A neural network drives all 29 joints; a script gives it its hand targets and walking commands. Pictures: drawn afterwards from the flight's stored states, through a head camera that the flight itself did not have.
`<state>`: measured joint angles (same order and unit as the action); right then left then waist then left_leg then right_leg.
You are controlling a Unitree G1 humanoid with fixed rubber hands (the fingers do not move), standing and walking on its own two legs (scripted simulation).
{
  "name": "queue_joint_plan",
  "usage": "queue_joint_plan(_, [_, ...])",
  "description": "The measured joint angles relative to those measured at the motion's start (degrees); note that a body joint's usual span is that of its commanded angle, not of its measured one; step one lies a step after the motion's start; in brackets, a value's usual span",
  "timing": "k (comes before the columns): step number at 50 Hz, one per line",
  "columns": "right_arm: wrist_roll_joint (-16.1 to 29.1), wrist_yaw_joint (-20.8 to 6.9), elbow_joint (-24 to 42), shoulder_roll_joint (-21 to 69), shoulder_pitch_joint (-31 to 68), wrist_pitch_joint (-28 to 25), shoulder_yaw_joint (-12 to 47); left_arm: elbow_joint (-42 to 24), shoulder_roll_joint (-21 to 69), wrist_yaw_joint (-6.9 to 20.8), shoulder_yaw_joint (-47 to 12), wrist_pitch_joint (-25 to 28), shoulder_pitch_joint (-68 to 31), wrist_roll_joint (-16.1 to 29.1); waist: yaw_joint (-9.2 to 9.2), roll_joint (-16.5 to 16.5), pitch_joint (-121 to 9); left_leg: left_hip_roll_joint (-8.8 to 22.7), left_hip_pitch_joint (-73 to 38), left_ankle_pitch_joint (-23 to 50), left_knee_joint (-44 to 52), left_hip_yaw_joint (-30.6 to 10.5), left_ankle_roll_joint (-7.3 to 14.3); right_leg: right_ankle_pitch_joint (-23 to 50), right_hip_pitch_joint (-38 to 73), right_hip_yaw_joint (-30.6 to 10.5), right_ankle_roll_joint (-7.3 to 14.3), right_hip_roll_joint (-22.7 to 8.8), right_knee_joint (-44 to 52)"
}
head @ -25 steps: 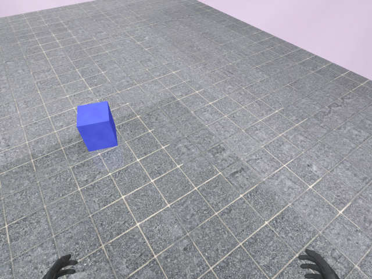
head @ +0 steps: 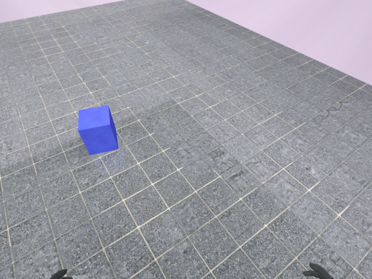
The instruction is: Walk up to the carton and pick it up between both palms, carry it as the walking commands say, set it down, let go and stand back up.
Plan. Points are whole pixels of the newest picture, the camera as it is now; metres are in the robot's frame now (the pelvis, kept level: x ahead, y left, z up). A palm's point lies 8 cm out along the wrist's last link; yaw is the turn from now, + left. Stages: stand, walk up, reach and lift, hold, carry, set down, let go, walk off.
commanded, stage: stand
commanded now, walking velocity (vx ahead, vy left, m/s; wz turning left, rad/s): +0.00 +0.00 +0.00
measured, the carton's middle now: (99, 130) +1.19 +0.61 -0.65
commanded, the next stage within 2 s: walk up in 0.80 s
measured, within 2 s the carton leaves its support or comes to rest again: neither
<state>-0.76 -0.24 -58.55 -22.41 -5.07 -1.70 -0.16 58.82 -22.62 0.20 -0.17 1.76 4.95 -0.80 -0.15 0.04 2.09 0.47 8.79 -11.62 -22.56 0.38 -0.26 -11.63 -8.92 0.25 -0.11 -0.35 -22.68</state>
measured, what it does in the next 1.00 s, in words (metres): stands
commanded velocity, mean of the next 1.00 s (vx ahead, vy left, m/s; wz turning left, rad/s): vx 0.00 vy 0.00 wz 0.00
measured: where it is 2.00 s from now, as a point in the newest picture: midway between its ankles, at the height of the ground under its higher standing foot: (149, 270)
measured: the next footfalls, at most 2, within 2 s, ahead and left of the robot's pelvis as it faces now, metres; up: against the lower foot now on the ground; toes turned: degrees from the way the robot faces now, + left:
left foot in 1.28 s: +0.15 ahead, +0.23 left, +0.00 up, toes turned +17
right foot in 1.60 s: +0.33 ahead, +0.03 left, +0.00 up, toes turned +14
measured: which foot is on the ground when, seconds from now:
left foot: down 0.00-1.00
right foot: down 0.00-1.00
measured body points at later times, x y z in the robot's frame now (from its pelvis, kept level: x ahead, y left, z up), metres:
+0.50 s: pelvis +0.00 +0.00 +0.00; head +0.01 +0.00 +0.45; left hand +0.11 +0.32 -0.11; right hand +0.11 -0.32 -0.11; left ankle +0.01 +0.12 -0.74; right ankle +0.01 -0.12 -0.74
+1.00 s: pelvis +0.01 +0.00 +0.00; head +0.02 +0.00 +0.45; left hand +0.12 +0.32 -0.11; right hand +0.12 -0.32 -0.11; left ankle +0.01 +0.12 -0.74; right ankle +0.01 -0.12 -0.74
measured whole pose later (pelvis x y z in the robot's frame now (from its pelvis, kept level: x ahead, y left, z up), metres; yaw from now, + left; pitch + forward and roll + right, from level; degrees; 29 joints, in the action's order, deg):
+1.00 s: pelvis +0.01 +0.00 +0.00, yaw +1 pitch -2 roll +0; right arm -1.0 -0.7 -59.7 -22.9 -5.6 -0.8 -0.9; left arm 60.2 -22.8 0.2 0.8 1.4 4.9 -0.7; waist 0.2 0.2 2.1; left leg 0.4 7.8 -12.3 -21.1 -0.1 0.3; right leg -11.7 -7.3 0.8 0.1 -0.4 -20.3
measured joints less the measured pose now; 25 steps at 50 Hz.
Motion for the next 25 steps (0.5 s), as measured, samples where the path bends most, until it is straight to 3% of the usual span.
queue_joint_plan(25, [0.0, 0.2, -2.0, -0.2, 0.0, 0.4, -0.1, 2.1, -0.1, -0.1, 0.0, -0.4, -0.1, 0.1, 0.03, 0.0, 0.1, 0.0, -1.1, 1.0, 2.3, 0.0, 0.0, 1.0, 1.1, 0.0, 0.0, 0.0, 2.3])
